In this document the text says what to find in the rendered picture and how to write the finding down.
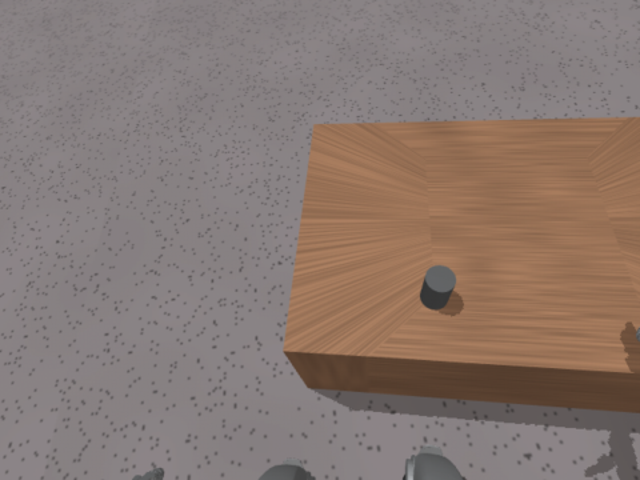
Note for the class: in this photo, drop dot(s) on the can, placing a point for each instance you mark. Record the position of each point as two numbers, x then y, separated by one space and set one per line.
437 287

